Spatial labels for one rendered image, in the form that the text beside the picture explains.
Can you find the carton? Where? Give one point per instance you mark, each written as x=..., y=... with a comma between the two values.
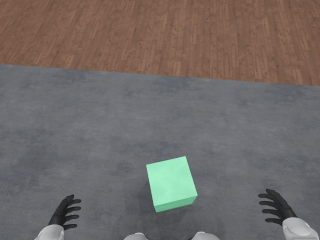
x=171, y=184

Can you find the left robot hand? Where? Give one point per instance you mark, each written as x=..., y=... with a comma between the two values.
x=59, y=217

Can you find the robot left forearm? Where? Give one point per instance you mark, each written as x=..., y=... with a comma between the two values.
x=51, y=232

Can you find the right robot hand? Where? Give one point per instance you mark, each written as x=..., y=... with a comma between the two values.
x=283, y=211

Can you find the robot right forearm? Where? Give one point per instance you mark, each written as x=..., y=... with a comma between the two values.
x=297, y=229

